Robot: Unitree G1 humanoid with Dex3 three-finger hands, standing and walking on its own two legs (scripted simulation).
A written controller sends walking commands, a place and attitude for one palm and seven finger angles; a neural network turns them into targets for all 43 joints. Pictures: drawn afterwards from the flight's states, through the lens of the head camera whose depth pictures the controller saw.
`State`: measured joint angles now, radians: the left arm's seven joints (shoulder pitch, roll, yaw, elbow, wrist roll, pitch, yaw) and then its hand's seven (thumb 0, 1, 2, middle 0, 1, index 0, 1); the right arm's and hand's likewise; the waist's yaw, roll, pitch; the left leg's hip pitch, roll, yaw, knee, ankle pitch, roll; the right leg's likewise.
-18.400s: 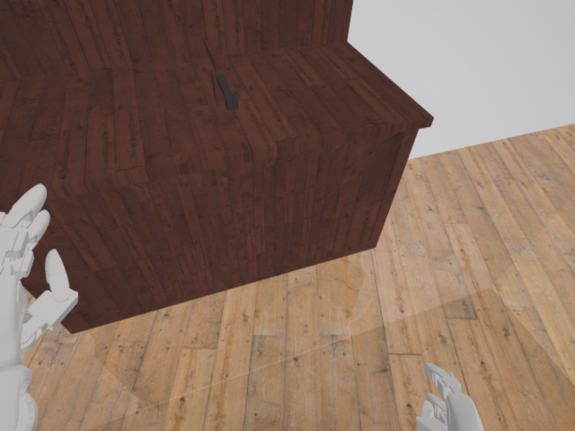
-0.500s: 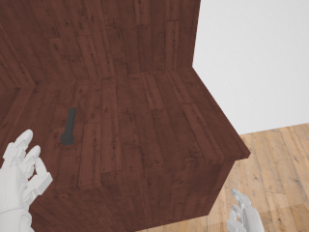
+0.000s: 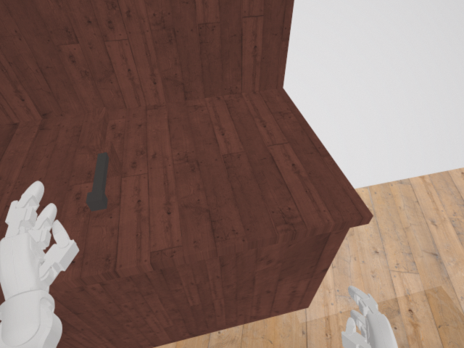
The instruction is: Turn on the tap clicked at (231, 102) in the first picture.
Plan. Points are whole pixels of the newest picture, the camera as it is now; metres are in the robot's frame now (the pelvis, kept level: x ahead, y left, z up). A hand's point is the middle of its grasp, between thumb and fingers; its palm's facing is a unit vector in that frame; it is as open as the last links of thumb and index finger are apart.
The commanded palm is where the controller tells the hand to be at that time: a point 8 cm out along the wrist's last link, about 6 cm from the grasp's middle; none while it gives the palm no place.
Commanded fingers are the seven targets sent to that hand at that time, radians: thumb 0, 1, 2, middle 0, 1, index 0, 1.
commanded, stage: reach beside the lever's end, fingers flat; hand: left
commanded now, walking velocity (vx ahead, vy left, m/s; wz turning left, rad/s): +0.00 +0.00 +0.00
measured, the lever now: (97, 200) +0.35 +0.30 +0.06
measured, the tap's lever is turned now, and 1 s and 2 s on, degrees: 0 0 0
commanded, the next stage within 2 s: push the lever round in 1.50 s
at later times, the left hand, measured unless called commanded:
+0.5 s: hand (75, 229) +0.26 +0.29 +0.09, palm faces +0.53 -0.84 -0.11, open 7.7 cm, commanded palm +0.22 +0.32 +0.09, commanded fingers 0.00 0.90 0.90 -0.17 -0.20 -0.17 -0.20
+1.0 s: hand (78, 215) +0.31 +0.31 +0.07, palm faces +0.55 -0.83 -0.10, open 7.8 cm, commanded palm +0.27 +0.35 +0.06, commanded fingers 0.00 0.90 0.90 -0.15 -0.15 -0.15 -0.15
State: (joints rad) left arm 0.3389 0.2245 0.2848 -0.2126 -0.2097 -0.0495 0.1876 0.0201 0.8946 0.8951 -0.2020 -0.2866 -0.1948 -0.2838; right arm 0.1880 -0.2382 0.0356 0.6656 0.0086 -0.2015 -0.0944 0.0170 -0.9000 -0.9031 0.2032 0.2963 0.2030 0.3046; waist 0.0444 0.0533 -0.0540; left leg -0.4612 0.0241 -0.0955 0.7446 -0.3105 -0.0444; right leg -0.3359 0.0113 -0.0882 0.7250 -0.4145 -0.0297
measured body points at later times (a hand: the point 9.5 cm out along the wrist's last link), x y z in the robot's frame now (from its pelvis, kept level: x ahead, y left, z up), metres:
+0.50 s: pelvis +0.00 +0.01 +0.00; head +0.01 +0.01 +0.45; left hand +0.23 +0.33 +0.10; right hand +0.18 -0.22 -0.09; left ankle +0.05 +0.15 -0.71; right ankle -0.02 -0.10 -0.71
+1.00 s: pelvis +0.00 +0.01 -0.01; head +0.03 +0.01 +0.44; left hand +0.27 +0.35 +0.08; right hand +0.15 -0.24 -0.11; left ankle +0.05 +0.15 -0.71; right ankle -0.02 -0.10 -0.71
